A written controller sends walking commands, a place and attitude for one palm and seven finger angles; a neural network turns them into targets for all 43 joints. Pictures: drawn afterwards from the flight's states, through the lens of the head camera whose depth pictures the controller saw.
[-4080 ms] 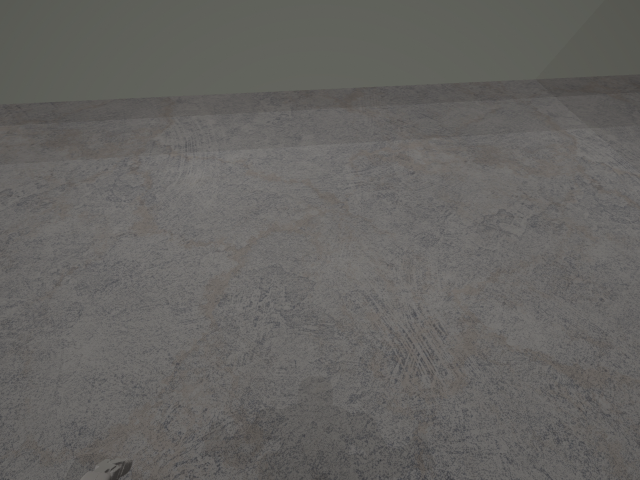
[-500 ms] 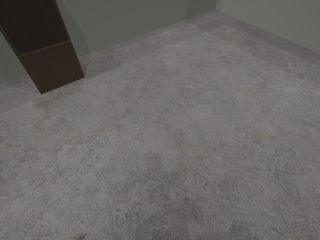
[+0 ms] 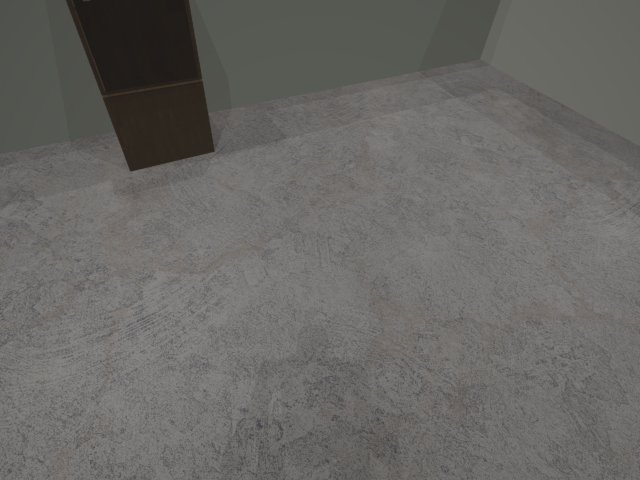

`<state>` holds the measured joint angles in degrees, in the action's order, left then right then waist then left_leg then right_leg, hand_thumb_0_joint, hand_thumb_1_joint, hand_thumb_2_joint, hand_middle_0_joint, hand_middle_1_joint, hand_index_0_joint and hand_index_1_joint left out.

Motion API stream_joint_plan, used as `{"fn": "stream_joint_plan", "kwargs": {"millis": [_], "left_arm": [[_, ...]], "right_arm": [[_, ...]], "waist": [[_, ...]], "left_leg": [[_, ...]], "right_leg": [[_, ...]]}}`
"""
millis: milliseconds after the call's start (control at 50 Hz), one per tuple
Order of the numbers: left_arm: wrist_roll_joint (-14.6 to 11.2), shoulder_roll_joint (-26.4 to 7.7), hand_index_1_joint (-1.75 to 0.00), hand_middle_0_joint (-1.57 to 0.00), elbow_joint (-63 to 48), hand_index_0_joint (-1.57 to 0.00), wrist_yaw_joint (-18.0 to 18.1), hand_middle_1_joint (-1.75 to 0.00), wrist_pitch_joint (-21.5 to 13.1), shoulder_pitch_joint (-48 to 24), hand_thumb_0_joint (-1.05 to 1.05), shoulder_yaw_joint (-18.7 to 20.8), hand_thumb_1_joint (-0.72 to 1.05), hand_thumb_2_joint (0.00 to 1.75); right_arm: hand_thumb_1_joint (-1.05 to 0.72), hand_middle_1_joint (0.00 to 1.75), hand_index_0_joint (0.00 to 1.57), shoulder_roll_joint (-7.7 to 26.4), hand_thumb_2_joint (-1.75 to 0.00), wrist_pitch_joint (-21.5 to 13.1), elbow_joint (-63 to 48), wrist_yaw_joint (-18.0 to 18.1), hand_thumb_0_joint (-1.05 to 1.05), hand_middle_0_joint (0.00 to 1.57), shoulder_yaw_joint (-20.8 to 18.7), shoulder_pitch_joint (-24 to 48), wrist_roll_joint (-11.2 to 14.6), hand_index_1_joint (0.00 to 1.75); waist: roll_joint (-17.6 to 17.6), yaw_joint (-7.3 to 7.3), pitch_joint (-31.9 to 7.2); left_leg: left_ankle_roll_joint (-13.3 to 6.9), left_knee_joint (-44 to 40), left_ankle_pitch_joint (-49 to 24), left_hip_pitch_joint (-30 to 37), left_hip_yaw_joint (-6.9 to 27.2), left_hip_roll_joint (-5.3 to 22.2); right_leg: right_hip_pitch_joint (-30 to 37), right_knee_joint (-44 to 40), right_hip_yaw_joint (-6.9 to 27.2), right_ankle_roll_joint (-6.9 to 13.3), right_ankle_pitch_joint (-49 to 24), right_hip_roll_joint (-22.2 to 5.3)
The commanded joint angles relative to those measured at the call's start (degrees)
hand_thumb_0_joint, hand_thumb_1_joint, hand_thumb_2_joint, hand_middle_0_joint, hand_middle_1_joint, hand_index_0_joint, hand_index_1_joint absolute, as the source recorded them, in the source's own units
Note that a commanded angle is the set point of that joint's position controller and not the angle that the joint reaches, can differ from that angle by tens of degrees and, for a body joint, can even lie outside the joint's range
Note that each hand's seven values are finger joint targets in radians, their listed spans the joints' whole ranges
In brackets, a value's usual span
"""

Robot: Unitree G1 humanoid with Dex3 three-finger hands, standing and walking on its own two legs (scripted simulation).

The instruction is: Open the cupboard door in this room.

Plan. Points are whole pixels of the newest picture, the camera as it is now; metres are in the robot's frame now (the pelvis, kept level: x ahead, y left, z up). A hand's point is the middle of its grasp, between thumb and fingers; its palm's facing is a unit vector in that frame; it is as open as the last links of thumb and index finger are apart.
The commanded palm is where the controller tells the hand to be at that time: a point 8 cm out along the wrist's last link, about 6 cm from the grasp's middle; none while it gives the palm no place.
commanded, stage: stand and wait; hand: left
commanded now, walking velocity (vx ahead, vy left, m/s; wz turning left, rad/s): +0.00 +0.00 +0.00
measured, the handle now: out of the picture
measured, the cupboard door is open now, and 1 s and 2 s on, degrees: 0 0 0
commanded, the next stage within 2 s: turn or walk to find it in 0.24 s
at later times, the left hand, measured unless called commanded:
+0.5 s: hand out of the picture -0.03 +0.19 -0.17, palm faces +0.07 -0.97 -0.21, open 7.4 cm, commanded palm none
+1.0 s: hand out of the picture +0.03 +0.23 -0.17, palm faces +0.21 -0.95 -0.21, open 7.4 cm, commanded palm none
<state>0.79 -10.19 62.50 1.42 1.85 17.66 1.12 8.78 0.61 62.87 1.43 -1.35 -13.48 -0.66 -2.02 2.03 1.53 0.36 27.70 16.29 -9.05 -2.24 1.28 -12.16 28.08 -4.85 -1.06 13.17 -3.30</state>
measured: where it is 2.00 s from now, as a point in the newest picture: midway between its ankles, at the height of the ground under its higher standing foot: outside the picture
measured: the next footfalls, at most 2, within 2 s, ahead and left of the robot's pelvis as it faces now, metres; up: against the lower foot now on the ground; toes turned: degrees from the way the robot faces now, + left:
right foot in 1.10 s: +0.05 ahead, -0.11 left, +0.00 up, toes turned +9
left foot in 1.50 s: -0.05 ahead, +0.14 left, +0.00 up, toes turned +27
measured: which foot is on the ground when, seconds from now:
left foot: down 0.00-1.00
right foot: down 0.00-0.72, up 0.74-1.00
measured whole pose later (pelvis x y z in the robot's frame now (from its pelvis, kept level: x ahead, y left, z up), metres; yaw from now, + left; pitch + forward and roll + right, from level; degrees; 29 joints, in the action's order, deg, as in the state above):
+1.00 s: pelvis -0.01 +0.02 +0.00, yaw +12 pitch +0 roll +0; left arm 1.0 -11.4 57.6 1.3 2.5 9.2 2.3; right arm 9.2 -0.7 58.5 1.9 -1.8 -13.4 -1.3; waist -0.8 -1.1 1.4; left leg -3.1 24.4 12.4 -12.5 -1.8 -1.7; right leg -20.6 48.1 -2.0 -3.5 24.5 -3.7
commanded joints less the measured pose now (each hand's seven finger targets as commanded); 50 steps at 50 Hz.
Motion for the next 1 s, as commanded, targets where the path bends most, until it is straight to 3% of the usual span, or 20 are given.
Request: {"fn": "stream_joint_plan", "kwargs": {"millis": [0,120,220,420,480,540,580,600,620,660,680,700,720,740,760,820,900,940,980], "left_arm": [[-0.03,-4.02,-0.30,-0.20,-0.35,-0.20,0.16,-0.30,-1.31,1.77,0.00,0.09,0.90,0.90],[0.29,-3.56,-0.30,-0.20,1.95,-0.20,0.09,-0.30,-1.37,2.94,0.00,-0.64,0.90,0.90],[0.42,-3.27,-0.30,-0.20,2.39,-0.20,0.17,-0.30,-1.52,3.57,0.00,-0.70,0.90,0.90],[0.44,-4.99,-0.30,-0.20,-1.07,-0.20,0.61,-0.30,-1.29,1.80,0.00,1.45,0.90,0.90],[0.44,-6.51,-0.30,-0.20,-2.48,-0.20,0.75,-0.30,-1.50,1.77,0.00,2.30,0.90,0.90],[0.53,-9.29,-0.30,-0.20,-4.47,-0.20,0.89,-0.30,-1.27,0.42,0.00,3.39,0.90,0.90],[0.83,-9.83,-0.30,-0.20,-6.10,-0.20,0.97,-0.30,-1.32,-1.70,0.00,3.89,0.90,0.90],[0.95,-9.71,-0.30,-0.20,-6.71,-0.20,1.10,-0.30,-1.19,-2.68,0.00,3.90,0.90,0.90],[1.16,-9.98,-0.30,-0.20,-7.28,-0.20,1.09,-0.30,-1.17,-3.71,0.00,4.11,0.90,0.90],[0.99,-10.05,-0.30,-0.20,-7.91,-0.20,0.84,-0.30,-0.89,-5.04,0.00,4.12,0.90,0.90],[0.60,-9.00,-0.30,-0.20,-8.56,-0.20,0.66,-0.30,-0.52,-5.28,0.00,4.06,0.90,0.90],[0.02,-5.90,-0.30,-0.20,-9.85,-0.20,0.27,-0.30,-0.05,-5.31,0.00,3.64,0.90,0.90],[0.17,-4.88,-0.30,-0.20,-11.60,-0.20,0.31,-0.30,0.07,-8.62,0.00,3.15,0.90,0.90],[0.58,-5.47,-0.30,-0.20,-10.63,-0.20,0.67,-0.30,0.59,-9.26,0.00,3.20,0.90,0.90],[0.56,-5.41,-0.30,-0.20,-9.90,-0.20,0.52,-0.30,0.56,-8.12,0.00,3.30,0.90,0.90],[0.58,-4.67,-0.30,-0.20,-7.83,-0.20,-0.06,-0.30,-0.28,-6.19,0.00,2.71,0.90,0.90],[0.12,-3.50,-0.30,-0.20,-7.37,-0.20,-0.07,-0.30,-0.52,-7.12,0.00,1.58,0.90,0.90],[-0.05,-2.96,-0.30,-0.20,-7.74,-0.20,0.07,-0.30,-0.57,-8.38,0.00,1.24,0.90,0.90],[-0.12,-2.97,-0.30,-0.20,-7.11,-0.20,0.23,-0.30,-0.86,-7.31,0.00,1.01,0.90,0.90]], "right_arm": [[-0.90,0.30,0.20,7.61,-0.90,-1.19,-1.63,0.68,0.00,0.20,-0.82,-0.25,0.20,0.30],[-0.90,0.30,0.20,6.79,-0.90,-1.00,-0.89,0.54,0.00,0.20,-0.68,-1.84,0.22,0.30],[-0.90,0.30,0.20,6.71,-0.90,-1.02,-0.71,0.38,0.00,0.20,-0.72,-2.89,0.18,0.30],[-0.90,0.30,0.20,7.67,-0.90,0.04,-2.69,-0.39,0.00,0.20,-1.69,-3.01,-0.01,0.30],[-0.90,0.30,0.20,6.68,-0.90,0.23,-3.78,-0.67,0.00,0.20,-1.87,-3.43,-0.12,0.30],[-0.90,0.30,0.20,5.42,-0.90,0.89,-4.73,-0.90,0.00,0.20,-2.26,-4.63,-0.29,0.30],[-0.90,0.30,0.20,5.26,-0.90,1.16,-5.37,-1.06,0.00,0.20,-2.64,-4.33,-0.45,0.30],[-0.90,0.30,0.20,5.43,-0.90,1.30,-5.93,-1.14,0.00,0.20,-2.77,-4.19,-0.35,0.30],[-0.90,0.30,0.20,4.82,-0.90,1.27,-6.06,-1.34,0.00,0.20,-2.77,-3.84,-0.31,0.30],[-0.90,0.30,0.20,4.79,-0.90,0.87,-6.03,-1.55,0.00,0.20,-2.63,-5.33,-0.20,0.30],[-0.90,0.30,0.20,5.95,-0.90,0.36,-6.02,-1.58,0.00,0.20,-2.77,-7.08,-0.33,0.30],[-0.90,0.30,0.20,10.25,-0.90,-0.19,-6.43,-1.43,0.00,0.20,-3.52,-7.95,-0.73,0.30],[-0.90,0.30,0.20,13.26,-0.90,-0.38,-6.39,-0.80,0.00,0.20,-4.11,-8.77,-1.17,0.30],[-0.90,0.30,0.20,12.54,-0.90,-0.54,-5.55,-0.11,0.00,0.20,-3.98,-7.89,-1.09,0.30],[-0.90,0.30,0.20,11.32,-0.90,-0.79,-6.36,0.33,0.00,0.20,-3.48,-5.76,-0.91,0.30],[-0.90,0.30,0.20,9.49,-0.90,-1.59,-6.97,0.85,0.00,0.20,-2.61,-2.89,-0.80,0.30],[-0.90,0.30,0.20,9.56,-0.90,-1.79,-5.73,1.16,0.00,0.20,-2.56,-4.92,-0.54,0.30],[-0.90,0.30,0.20,9.78,-0.90,-1.60,-5.14,1.08,0.00,0.20,-2.57,-5.33,-0.69,0.30],[-0.90,0.30,0.20,9.90,-0.90,-1.42,-4.65,0.87,0.00,0.20,-2.60,-4.74,-0.70,0.30]], "waist": [[8.64,-0.18,3.13],[3.53,-0.97,5.87],[2.83,-1.15,5.88],[2.83,-0.86,3.33],[-1.83,-0.80,0.95],[-9.16,-1.09,-1.28],[-10.76,-1.20,-1.84],[-9.81,-1.44,-1.75],[-9.06,-1.67,-0.79],[-5.99,-2.86,-0.80],[0.01,-3.75,-0.95],[15.16,-4.06,0.94],[20.64,-5.20,2.48],[18.38,-4.84,1.51],[16.82,-3.55,1.26],[8.83,-2.21,-1.92],[7.09,-3.38,-5.07],[8.22,-3.98,-4.22],[9.45,-3.65,-4.25]], "left_leg": [[-2.36,-11.38,-8.02,-4.94,6.94,7.94],[-2.00,-13.45,3.00,-5.80,6.58,6.11],[-2.10,-14.36,5.89,-6.24,6.63,5.77],[-3.29,-9.07,1.03,-12.63,9.59,5.63],[-2.34,-2.52,-2.27,-13.90,6.67,2.82],[-0.87,9.10,0.13,-13.27,1.61,-0.12],[-0.16,16.55,7.13,-13.48,0.56,0.40],[-0.05,18.83,8.73,-13.35,0.19,1.00],[0.22,17.81,9.18,-12.70,-0.56,1.78],[0.42,8.41,3.45,-7.79,-1.25,1.90],[-0.68,0.29,-2.63,-4.98,3.79,4.02],[-4.49,-8.14,-8.61,-4.26,19.79,12.85],[-9.28,-14.21,-14.82,-4.82,27.63,19.33],[-9.28,-14.53,-13.25,-6.01,25.79,18.10],[-8.72,-14.13,-12.69,-5.92,23.15,16.07],[-9.07,-10.41,-23.25,0.33,16.35,12.86],[-10.05,-8.01,-34.50,7.78,13.22,12.21],[-10.13,-7.89,-35.41,6.87,13.39,12.36],[-9.54,-7.34,-35.51,6.66,12.95,11.72]], "right_leg": [[2.55,-4.95,2.90,-0.17,-3.78,-2.38],[0.67,-8.17,3.93,-0.09,-1.43,-2.99],[0.06,-8.38,4.07,-0.16,-0.18,-3.03],[0.35,-2.74,1.91,-0.48,2.75,-4.17],[1.13,-4.71,4.34,0.90,3.89,-7.70],[-0.76,-9.68,8.92,5.32,8.38,-15.36],[-1.87,-10.58,9.40,7.92,4.71,-18.25],[-3.04,-10.21,8.42,8.26,3.20,-19.01],[-4.05,-9.13,6.50,8.09,0.83,-18.89],[-5.92,-2.29,1.30,5.55,-2.90,-16.70],[-9.20,4.42,-2.18,2.64,0.63,-13.18],[-16.78,15.85,-5.78,-1.80,10.38,-5.05],[-19.82,26.89,-2.81,-2.57,20.09,-1.50],[-18.52,32.07,2.69,-1.59,18.35,-2.64],[-19.22,33.91,4.27,-1.42,15.27,-2.96],[-18.62,33.72,4.60,-2.00,10.31,-2.30],[-15.28,23.34,3.72,-2.65,10.91,-1.12],[-11.38,16.71,3.42,-2.49,12.21,-0.59],[-8.16,10.06,2.80,-2.16,10.73,0.00]]}}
